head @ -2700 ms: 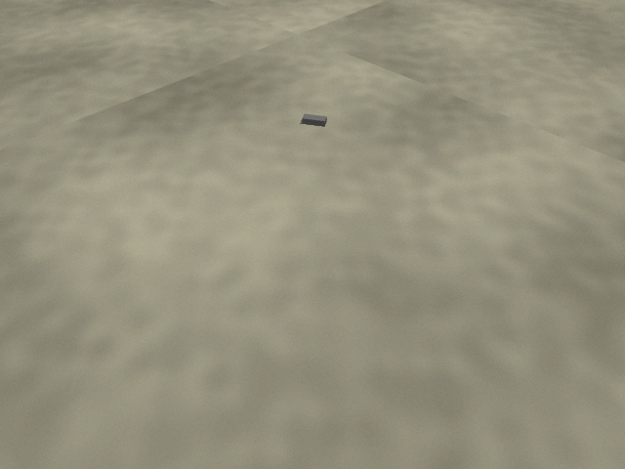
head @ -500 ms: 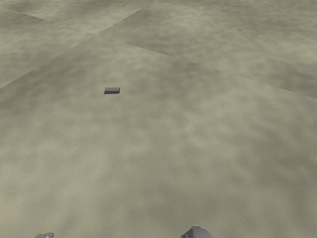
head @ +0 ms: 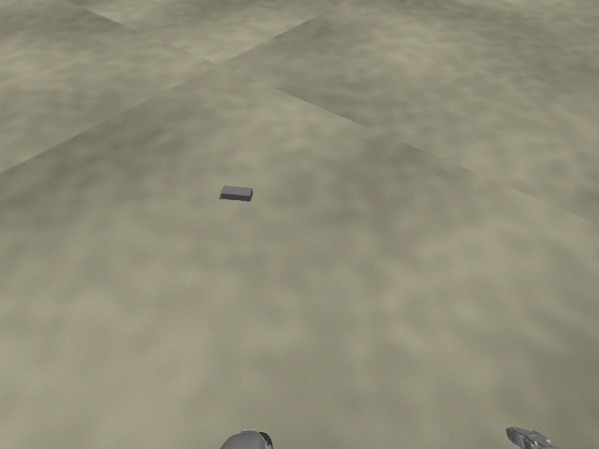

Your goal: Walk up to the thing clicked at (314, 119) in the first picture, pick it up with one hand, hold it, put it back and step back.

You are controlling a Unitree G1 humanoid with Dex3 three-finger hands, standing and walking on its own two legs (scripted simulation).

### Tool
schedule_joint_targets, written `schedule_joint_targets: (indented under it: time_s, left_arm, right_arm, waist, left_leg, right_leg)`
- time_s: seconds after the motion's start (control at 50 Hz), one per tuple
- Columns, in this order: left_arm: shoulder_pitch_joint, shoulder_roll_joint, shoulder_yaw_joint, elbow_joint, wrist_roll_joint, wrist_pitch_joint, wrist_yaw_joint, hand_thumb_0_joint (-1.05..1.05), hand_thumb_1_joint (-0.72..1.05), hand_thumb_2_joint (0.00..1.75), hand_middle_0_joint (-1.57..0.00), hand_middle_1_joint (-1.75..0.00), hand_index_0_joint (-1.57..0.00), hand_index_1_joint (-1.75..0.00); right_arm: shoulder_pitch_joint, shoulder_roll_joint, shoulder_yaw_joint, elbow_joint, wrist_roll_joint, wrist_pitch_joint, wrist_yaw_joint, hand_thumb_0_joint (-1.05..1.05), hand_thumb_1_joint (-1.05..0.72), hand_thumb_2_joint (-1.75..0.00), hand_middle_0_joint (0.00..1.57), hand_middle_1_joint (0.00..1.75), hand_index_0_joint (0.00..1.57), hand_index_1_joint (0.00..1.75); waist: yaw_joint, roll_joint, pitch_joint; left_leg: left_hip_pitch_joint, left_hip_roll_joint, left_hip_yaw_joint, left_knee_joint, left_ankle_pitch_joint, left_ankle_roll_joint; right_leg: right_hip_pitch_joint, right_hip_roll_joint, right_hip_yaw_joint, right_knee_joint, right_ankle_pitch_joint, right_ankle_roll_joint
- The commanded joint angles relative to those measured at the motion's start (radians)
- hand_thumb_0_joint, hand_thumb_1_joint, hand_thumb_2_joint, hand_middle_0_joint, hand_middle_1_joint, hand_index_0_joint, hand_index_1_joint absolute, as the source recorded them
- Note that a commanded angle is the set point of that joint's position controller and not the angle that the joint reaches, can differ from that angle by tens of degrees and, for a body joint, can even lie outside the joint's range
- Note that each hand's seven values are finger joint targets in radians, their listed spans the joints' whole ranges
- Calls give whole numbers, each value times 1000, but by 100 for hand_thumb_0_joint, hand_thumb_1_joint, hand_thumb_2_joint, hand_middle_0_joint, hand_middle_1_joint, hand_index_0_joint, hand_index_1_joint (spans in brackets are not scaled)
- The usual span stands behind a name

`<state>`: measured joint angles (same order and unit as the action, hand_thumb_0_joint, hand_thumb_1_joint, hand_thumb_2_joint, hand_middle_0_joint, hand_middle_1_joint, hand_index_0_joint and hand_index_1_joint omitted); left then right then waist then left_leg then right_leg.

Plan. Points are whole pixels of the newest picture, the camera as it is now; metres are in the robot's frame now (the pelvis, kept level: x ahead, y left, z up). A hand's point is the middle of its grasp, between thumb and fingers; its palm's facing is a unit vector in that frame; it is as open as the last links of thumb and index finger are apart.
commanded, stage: walk up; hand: left
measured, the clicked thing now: (237, 193) +1.30 +0.39 -0.74
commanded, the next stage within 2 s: none
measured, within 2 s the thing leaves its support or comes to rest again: neither
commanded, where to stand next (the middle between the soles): +0.94 +0.17 m, yaw -3 degrees
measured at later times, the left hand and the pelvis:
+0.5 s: hand (165, 308) +0.36 +0.28 -0.12, palm faces -0.10 -0.91 -0.41, open 7.4 cm; pelvis +0.25 +0.01 +0.00, yaw -2 degrees
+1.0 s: hand (153, 268) +0.46 +0.35 -0.15, palm faces -0.02 -0.92 -0.40, open 7.4 cm; pelvis +0.45 +0.05 -0.01, yaw +0 degrees
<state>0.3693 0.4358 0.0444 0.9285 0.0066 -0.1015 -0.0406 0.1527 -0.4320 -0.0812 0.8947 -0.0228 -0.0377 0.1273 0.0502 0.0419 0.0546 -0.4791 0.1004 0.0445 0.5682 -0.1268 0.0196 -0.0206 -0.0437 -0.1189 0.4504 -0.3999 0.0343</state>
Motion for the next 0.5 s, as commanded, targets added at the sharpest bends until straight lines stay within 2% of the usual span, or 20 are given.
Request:
schedule_joint_targets:
  time_s: [0.0, 0.02, 0.04, 0.06, 0.08, 0.1, 0.12, 0.14, 0.18, 0.22, 0.24, 0.26, 0.3, 0.34, 0.36, 0.4, 0.42, 0.44, 0.46, 0.48]
  left_arm:
    - [-31, 196, 44, -99, -10, -17, 28, 0, 90, 90, -20, -30, -20, -30]
    - [6, 130, 25, -117, -27, -16, 25, 0, 90, 90, -20, -30, -20, -30]
    - [-23, 238, 43, -98, -19, -12, 41, 0, 90, 90, -20, -30, -20, -30]
    - [-33, 259, 33, -79, -20, -12, 38, 0, 90, 90, -20, -30, -20, -30]
    - [-15, 241, 35, -59, -26, -12, 33, 0, 90, 90, -20, -30, -20, -30]
    - [-15, 237, 41, -43, -30, -11, 27, 0, 90, 90, -20, -30, -20, -30]
    - [8, 227, 43, -27, -27, -4, 23, 0, 90, 90, -20, -30, -20, -30]
    - [31, 214, 44, -19, -23, 3, 18, 0, 90, 90, -20, -30, -20, -30]
    - [1, 195, 40, -31, -15, 13, 7, 0, 90, 90, -20, -30, -20, -30]
    - [-67, 190, 44, -54, -8, 20, -4, 0, 90, 90, -20, -30, -20, -30]
    - [-89, 185, 44, -61, -4, 23, -9, 0, 90, 90, -20, -30, -20, -30]
    - [-121, 186, 47, -66, -1, 25, -14, 0, 90, 90, -20, -30, -20, -30]
    - [-167, 174, 51, -76, -2, 22, -22, 0, 90, 90, -20, -30, -20, -30]
    - [-205, 161, 50, -82, -4, 18, -24, 0, 90, 90, -20, -30, -20, -30]
    - [-210, 154, 51, -84, -5, 16, -24, 0, 90, 90, -20, -30, -20, -30]
    - [-215, 154, 53, -79, -5, 11, -20, 0, 90, 90, -20, -30, -20, -30]
    - [-171, 152, 56, -68, -6, 7, -16, 0, 90, 90, -20, -30, -20, -30]
    - [-128, 162, 60, -53, -4, 1, -9, 0, 90, 90, -20, -30, -20, -30]
    - [-38, 196, 77, -31, -2, -7, 3, 0, 90, 90, -20, -30, -20, -30]
    - [70, 273, 103, -24, 5, -16, 17, 0, 90, 90, -20, -30, -20, -30]
  right_arm:
    - [280, -278, -104, 1, -27, -39, -41, 0, -90, -90, 20, 30, 20, 30]
    - [292, -358, -121, -32, -18, -46, -55, 0, -90, -90, 20, 30, 20, 30]
    - [242, -370, -127, -51, 25, -42, -59, 0, -90, -90, 20, 30, 20, 30]
    - [168, -314, -110, -66, 35, -39, -67, 0, -90, -90, 20, 30, 20, 30]
    - [123, -267, -85, -82, 32, -42, -72, 0, -90, -90, 20, 30, 20, 30]
    - [101, -232, -71, -87, 28, -47, -75, 0, -90, -90, 20, 30, 20, 30]
    - [102, -218, -61, -82, 34, -53, -75, 0, -90, -90, 20, 30, 20, 30]
    - [93, -208, -55, -82, 32, -59, -75, 0, -90, -90, 20, 30, 20, 30]
    - [104, -211, -54, -94, 23, -66, -75, 0, -90, -90, 20, 30, 20, 30]
    - [115, -222, -56, -100, 19, -70, -75, 0, -90, -90, 20, 30, 20, 30]
    - [108, -231, -58, -106, 18, -70, -73, 0, -90, -90, 20, 30, 20, 30]
    - [112, -234, -60, -108, 17, -69, -71, 0, -90, -90, 20, 30, 20, 30]
    - [120, -234, -58, -109, 15, -66, -68, 0, -90, -90, 20, 30, 20, 30]
    - [138, -228, -56, -109, 14, -63, -67, 0, -90, -90, 20, 30, 20, 30]
    - [132, -232, -58, -111, 14, -60, -69, 0, -90, -90, 20, 30, 20, 30]
    - [144, -230, -60, -114, 12, -53, -74, 0, -90, -90, 20, 30, 20, 30]
    - [132, -229, -60, -120, 13, -49, -78, 0, -90, -90, 20, 30, 20, 30]
    - [134, -218, -54, -124, 14, -45, -81, 0, -90, -90, 20, 30, 20, 30]
    - [161, -176, -37, -128, 15, -46, -79, 0, -90, -90, 20, 30, 20, 30]
    - [196, -130, -18, -143, 14, -48, -78, 0, -90, -90, 20, 30, 20, 30]
  waist:
    - [-194, 182, -189]
    - [-182, 349, -203]
    - [-173, 192, -217]
    - [-136, 88, -161]
    - [-101, 69, -99]
    - [-87, 76, -66]
    - [-70, 97, -55]
    - [-54, 96, -53]
    - [-56, 95, -42]
    - [-69, 93, 6]
    - [-69, 97, 22]
    - [-78, 81, 42]
    - [-85, 75, 54]
    - [-91, 61, 47]
    - [-84, 62, 36]
    - [-83, 53, 7]
    - [-55, 41, -18]
    - [-29, -1, -38]
    - [14, -86, -106]
    - [51, -239, -196]
  left_leg:
    - [614, 39, -129, -115, -251, 122]
    - [722, 285, -633, -279, -418, 175]
    - [664, 331, -709, -335, -452, 248]
    - [595, 290, -540, -311, -346, 215]
    - [499, 238, -411, -309, -233, 176]
    - [440, 197, -327, -308, -131, 164]
    - [390, 183, -255, -313, -28, 166]
    - [353, 167, -207, -320, 19, 163]
    - [353, 157, -160, -329, 33, 186]
    - [337, 157, -149, -374, -45, 193]
    - [327, 168, -151, -392, -105, 211]
    - [302, 163, -145, -406, -159, 212]
    - [304, 144, -121, -402, -167, 187]
    - [313, 122, -86, -372, -74, 156]
    - [321, 129, -74, -343, -20, 156]
    - [332, 128, -55, -267, 84, 156]
    - [336, 133, -58, -203, 108, 151]
    - [298, 105, -23, -98, 173, 137]
    - [249, 46, 21, 90, 176, 105]
    - [104, -36, 70, 368, -3, 63]
  right_leg:
    - [-396, -80, 3, 513, 348, -124]
    - [-674, 88, 67, 727, -128, -84]
    - [-680, 30, 179, 794, -112, -105]
    - [-681, -4, 217, 815, -25, -101]
    - [-642, -36, 219, 758, 38, -94]
    - [-614, -56, 199, 708, 73, -92]
    - [-570, -71, 188, 674, 85, -80]
    - [-531, -72, 181, 652, 106, -65]
    - [-529, -82, 149, 539, 117, -43]
    - [-559, -89, 131, 448, 148, -28]
    - [-567, -99, 117, 413, 163, -27]
    - [-558, -101, 109, 365, 191, -28]
    - [-530, -90, 93, 263, 275, -37]
    - [-474, -67, 75, 181, 330, -47]
    - [-437, -59, 71, 150, 346, -54]
    - [-361, -31, 45, 131, 312, -68]
    - [-289, -17, 45, 110, 304, -73]
    - [-181, 9, 27, 68, 290, -80]
    - [-12, 15, 42, 35, 237, -101]
    - [151, -182, 310, -38, 139, -151]
